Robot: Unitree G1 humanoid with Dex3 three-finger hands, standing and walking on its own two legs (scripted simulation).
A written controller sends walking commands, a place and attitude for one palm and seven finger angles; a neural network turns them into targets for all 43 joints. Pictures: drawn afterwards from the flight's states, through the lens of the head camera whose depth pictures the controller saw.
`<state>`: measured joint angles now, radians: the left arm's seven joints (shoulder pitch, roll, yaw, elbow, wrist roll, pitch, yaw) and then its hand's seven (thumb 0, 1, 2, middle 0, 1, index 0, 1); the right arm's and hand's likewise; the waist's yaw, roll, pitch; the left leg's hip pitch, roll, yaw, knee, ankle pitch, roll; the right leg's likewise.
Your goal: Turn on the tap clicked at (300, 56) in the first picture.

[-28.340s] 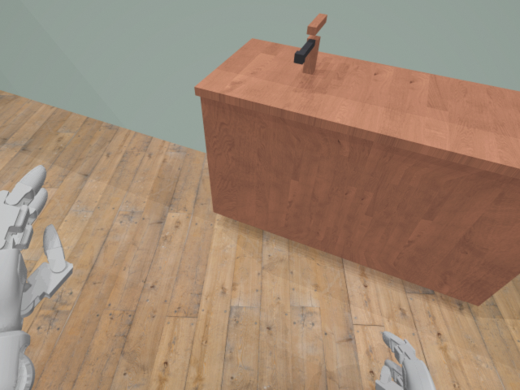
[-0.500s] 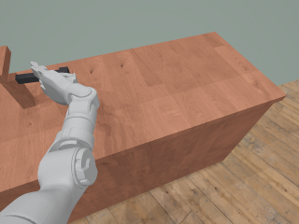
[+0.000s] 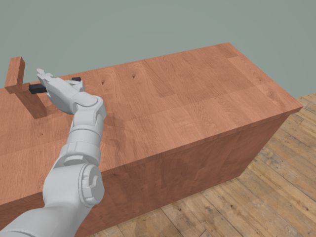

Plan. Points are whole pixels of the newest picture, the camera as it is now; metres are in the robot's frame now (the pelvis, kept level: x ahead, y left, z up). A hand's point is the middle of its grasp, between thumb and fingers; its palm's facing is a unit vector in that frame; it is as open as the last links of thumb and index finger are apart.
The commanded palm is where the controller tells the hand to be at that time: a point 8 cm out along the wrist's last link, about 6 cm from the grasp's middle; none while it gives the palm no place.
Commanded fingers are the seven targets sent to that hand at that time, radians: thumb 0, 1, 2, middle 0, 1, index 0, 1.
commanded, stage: lift the hand up off the lever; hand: left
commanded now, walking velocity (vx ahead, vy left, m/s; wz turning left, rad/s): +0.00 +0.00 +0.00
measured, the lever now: (77, 83) +0.54 +0.24 +0.09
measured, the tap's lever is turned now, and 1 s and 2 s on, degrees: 81 81 81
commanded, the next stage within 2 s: draw the hand back beside the body in 0.82 s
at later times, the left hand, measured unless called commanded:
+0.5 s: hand (76, 82) +0.45 +0.20 +0.17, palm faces +0.82 -0.57 -0.07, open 7.8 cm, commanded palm +0.40 +0.21 +0.17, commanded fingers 0.00 0.90 0.90 -0.15 -0.15 -0.15 -0.15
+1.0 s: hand (79, 80) +0.44 +0.18 +0.18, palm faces +0.72 -0.69 -0.10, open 7.8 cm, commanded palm +0.38 +0.21 +0.17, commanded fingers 0.00 0.90 0.90 -0.16 -0.17 -0.16 -0.17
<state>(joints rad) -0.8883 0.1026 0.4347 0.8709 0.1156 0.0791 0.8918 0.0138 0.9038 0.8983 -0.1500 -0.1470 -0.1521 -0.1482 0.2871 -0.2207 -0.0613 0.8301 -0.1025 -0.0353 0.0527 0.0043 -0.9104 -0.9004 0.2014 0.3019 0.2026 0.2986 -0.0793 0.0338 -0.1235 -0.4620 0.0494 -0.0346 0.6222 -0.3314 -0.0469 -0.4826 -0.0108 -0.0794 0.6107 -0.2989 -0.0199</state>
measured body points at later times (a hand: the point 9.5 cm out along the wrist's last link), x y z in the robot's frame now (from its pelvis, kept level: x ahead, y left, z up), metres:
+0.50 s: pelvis +0.00 +0.00 +0.00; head +0.01 -0.01 +0.45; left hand +0.41 +0.22 +0.17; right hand +0.09 -0.25 -0.13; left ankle -0.02 +0.15 -0.72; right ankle +0.00 -0.11 -0.72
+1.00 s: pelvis -0.01 -0.01 +0.01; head +0.00 -0.02 +0.46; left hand +0.40 +0.21 +0.19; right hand +0.10 -0.25 -0.12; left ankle -0.02 +0.15 -0.72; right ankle +0.00 -0.11 -0.72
